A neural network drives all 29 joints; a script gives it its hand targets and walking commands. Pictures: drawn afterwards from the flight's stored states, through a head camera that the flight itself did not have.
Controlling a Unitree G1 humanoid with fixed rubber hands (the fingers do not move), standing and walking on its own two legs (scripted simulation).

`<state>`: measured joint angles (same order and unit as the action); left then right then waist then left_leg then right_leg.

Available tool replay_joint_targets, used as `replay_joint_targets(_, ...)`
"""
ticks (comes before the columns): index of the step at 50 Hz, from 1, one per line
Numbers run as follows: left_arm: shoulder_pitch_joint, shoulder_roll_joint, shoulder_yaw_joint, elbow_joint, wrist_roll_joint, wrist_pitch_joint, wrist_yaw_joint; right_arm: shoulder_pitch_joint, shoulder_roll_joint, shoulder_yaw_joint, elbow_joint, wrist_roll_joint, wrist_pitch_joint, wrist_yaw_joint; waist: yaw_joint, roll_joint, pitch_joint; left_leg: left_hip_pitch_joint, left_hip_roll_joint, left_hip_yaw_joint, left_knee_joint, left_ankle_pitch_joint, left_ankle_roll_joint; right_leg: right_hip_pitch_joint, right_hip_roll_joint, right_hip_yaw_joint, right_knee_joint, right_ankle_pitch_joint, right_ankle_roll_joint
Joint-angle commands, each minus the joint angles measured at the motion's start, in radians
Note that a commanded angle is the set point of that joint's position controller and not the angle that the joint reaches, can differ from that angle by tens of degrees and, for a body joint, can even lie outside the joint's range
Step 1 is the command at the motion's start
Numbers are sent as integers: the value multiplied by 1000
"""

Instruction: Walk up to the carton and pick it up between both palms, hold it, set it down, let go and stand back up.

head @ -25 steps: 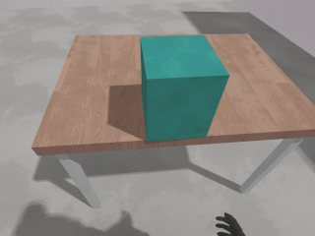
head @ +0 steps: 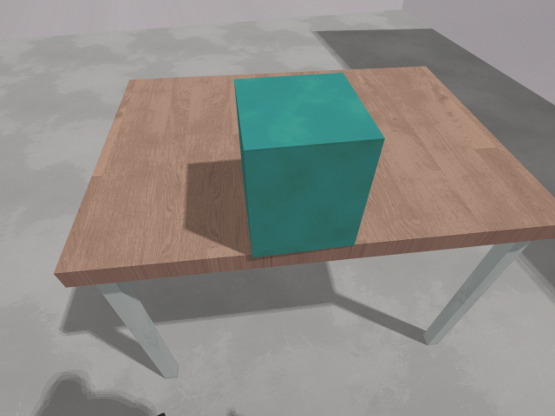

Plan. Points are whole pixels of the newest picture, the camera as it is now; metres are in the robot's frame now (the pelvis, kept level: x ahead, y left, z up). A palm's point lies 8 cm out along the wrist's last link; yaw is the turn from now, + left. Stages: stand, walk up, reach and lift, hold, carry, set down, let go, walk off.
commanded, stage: walk up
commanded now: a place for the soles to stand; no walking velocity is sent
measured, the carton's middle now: (297, 166) +0.53 -0.03 +0.07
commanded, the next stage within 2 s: none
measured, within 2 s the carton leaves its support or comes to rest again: neither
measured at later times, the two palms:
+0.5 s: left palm out of the picture +0.06 +0.23 -0.12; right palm out of the picture +0.09 -0.21 -0.12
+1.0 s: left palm (214, 408) +0.18 +0.11 -0.12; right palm out of the picture +0.09 -0.38 -0.14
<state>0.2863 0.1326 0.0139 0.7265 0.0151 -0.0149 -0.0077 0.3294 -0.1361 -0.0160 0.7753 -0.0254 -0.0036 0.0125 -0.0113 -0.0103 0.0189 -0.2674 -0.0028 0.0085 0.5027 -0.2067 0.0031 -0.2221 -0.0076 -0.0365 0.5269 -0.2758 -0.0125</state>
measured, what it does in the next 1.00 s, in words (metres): steps to the right: right foot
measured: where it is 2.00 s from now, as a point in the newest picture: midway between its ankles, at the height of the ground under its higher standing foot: outside the picture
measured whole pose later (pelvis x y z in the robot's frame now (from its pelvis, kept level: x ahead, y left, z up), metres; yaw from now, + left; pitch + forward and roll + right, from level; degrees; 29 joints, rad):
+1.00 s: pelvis +0.05 -0.13 -0.02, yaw +5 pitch -2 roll +1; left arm 0.19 0.20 0.03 0.67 0.03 0.03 -0.05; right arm 0.41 -0.18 -0.09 0.76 -0.04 -0.01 -0.05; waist -0.05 -0.03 0.06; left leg -0.27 0.11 -0.16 0.63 -0.36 -0.10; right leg -0.43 -0.07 -0.04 0.67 -0.18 0.02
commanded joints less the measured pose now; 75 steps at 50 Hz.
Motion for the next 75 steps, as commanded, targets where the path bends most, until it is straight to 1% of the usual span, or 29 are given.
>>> replay_joint_targets(1, 29, 83, 24, -60, 2, -18, 2, -24, -89, -20, -87, 5, -34, 0, 17, 70, 31, -40, 79, -141, -156, -50, 51, 4, -61, 76, -125, -15, -22)
replay_joint_targets(6, 36, 81, 21, -45, 1, -20, 4, 3, -91, -25, -77, 8, -33, -1, 10, 40, 58, -39, 80, -150, -161, -51, 52, -6, -60, 65, -141, -6, -18)
replay_joint_targets(13, 41, 83, 23, -33, 0, -28, 5, 3, -88, -30, -76, 8, -36, -5, 6, 12, 3, 24, 70, -142, -128, 34, 52, 6, -69, 61, -155, 22, -13)
replay_joint_targets(29, 73, 105, 30, 5, 1, -19, 12, -1, -94, -29, -43, 8, -30, -18, 10, 23, 13, 27, 57, -147, -93, 145, 52, 38, -81, 35, -162, 74, -13)
replay_joint_targets(30, 28, 164, 59, -13, 20, -3, -13, 116, -116, -62, -52, -11, -43, -45, -45, -42, -39, 141, 157, -324, -135, -52, 98, -60, -9, -55, 13, -149, -10)
replay_joint_targets(31, -24, 138, 57, -45, 37, 17, -24, 187, -183, -87, -38, -15, -41, -62, -74, 30, 3, 216, 284, -519, -216, -234, 163, -245, 33, -87, 157, -270, 0)
replay_joint_targets(32, -72, 131, 56, -75, 51, 33, -30, 233, -198, -97, -32, -16, -37, -80, -104, 63, 40, 243, 379, -656, -273, -334, 220, -380, 25, -46, 325, -358, 1)
replay_joint_targets(33, -93, 123, 53, -99, 58, 44, -34, 230, -199, -103, -32, -22, -37, -98, -99, 60, 67, 235, 426, -690, -283, -363, 252, -462, -9, -6, 424, -354, 2)
replay_joint_targets(34, -104, 119, 48, -116, 60, 49, -38, 205, -190, -102, -43, -25, -40, -111, -89, 60, 90, 208, 427, -675, -289, -359, 254, -504, -39, 22, 487, -328, 3)
replay_joint_targets(37, -94, 120, 45, -123, 44, 52, -49, 97, -139, -94, -83, -23, -53, -119, -37, 133, 75, 115, 318, -499, -288, -235, 179, -460, -86, 83, 511, -195, 17)
replay_joint_targets(39, -80, 128, 44, -121, 37, 54, -56, 59, -128, -94, -101, -22, -59, -112, -22, 189, 28, 95, 262, -400, -267, -136, 148, -398, -79, 64, 472, -141, 36)
replay_joint_targets(42, -101, 116, 29, -137, 25, 59, -64, 16, -156, -106, -124, -27, -65, -103, -11, 251, -9, 30, 234, -298, -239, -58, 128, -291, -90, 35, 353, -76, 52)
replay_joint_targets(44, -86, 95, 19, -140, 17, 57, -61, -59, -175, -109, -140, -23, -57, -87, 14, 300, -10, -84, 190, -211, -193, -31, 90, -124, -76, -9, 197, -36, 51)
replay_joint_targets(45, -43, 96, 21, -126, 15, 52, -55, -82, -179, -108, -143, -19, -49, -75, 35, 301, -17, -144, 165, -185, -142, -40, 70, -20, -57, -36, 114, 22, 49)
replay_joint_targets(46, 25, 108, 32, -98, 15, 44, -46, -80, -171, -102, -137, -14, -38, -64, 60, 249, -27, -212, 124, -168, -56, -90, 43, 95, -36, -51, 26, 106, 48)
replay_joint_targets(47, 90, 147, 53, -70, 16, 32, -33, -24, -125, -79, -120, -15, -29, -52, 68, 104, -51, -281, 54, -146, 82, -186, 8, 206, -26, -33, -7, 110, 55)
replay_joint_targets(48, 135, 212, 76, -68, 22, 20, -18, 33, -56, -52, -114, -18, -22, -44, 76, -118, -89, -327, -21, -93, 261, -326, -30, 236, -123, 73, -75, -28, 46)
replay_joint_targets(49, 140, 284, 86, -108, 25, 13, -4, 66, -10, -36, -127, -17, -12, -46, 65, -326, -91, -364, -64, -70, 450, -513, -66, 138, -327, 375, -237, -242, -4)
replay_joint_targets(50, 71, 283, 86, -148, 28, 22, 8, 70, -57, -55, -127, -22, 6, -55, 45, -256, -59, -308, -43, -107, 597, -485, -69, -13, -380, 462, -350, -451, -76)
replay_joint_targets(51, 2, 275, 84, -159, 23, 28, 11, 38, -103, -65, -145, -23, 15, -61, 36, -267, -22, -308, -37, -100, 656, -476, -66, -88, -393, 507, -395, -502, -129)
replay_joint_targets(52, -17, 222, 69, -172, 17, 28, 14, 10, -113, -59, -133, -25, 20, -61, 30, -207, 38, -313, -14, -110, 689, -444, -61, -108, -345, 435, -385, -445, -117)
replay_joint_targets(54, -34, 169, 50, -175, 12, 13, 26, 39, -107, -55, -82, -27, 26, -51, -4, -162, 60, -311, 6, -121, 694, -338, -54, -108, -283, 306, -331, -271, -72)
replay_joint_targets(56, -46, 133, 40, -177, 10, -9, 35, 48, -116, -58, -70, -31, 33, -32, -20, -120, 36, -286, 4, -108, 710, -262, -50, -101, -294, 276, -320, -184, -86)
replay_joint_targets(58, -17, 104, 36, -176, 9, -32, 43, 6, -132, -62, -78, -32, 41, -17, -4, -47, 13, -303, 1, -109, 721, -217, -48, -55, -324, 294, -320, -137, -106)
replay_joint_targets(60, 33, 97, 37, -161, 7, -51, 59, -36, -132, -59, -86, -34, 52, -5, 14, 3, -4, -348, 0, -121, 723, -180, -47, 10, -351, 306, -321, -106, -103)
replay_joint_targets(62, 76, 100, 42, -143, 5, -64, 74, -62, -123, -55, -91, -33, 62, 5, 23, 0, -20, -383, -2, -127, 713, -150, -48, 70, -360, 296, -320, -95, -88)
replay_joint_targets(70, 161, 99, 53, -110, 4, -84, 85, -129, -101, -44, -82, -23, 72, 21, 51, -144, -34, -393, -8, -94, 636, -112, -55, 138, -302, 173, -292, 2, -21)
replay_joint_targets(74, 165, 110, 60, -110, 6, -85, 80, -160, -99, -41, -85, -24, 75, 22, 57, -172, -20, -380, 10, -77, 617, -123, -58, 92, -306, 158, -315, -111, -38)
replay_joint_targets(75, 176, 110, 62, -110, 6, -86, 85, -188, -110, -41, -93, -28, 81, 28, 65, -145, -14, -399, 17, -75, 635, -127, -59, 89, -330, 178, -324, -140, -49)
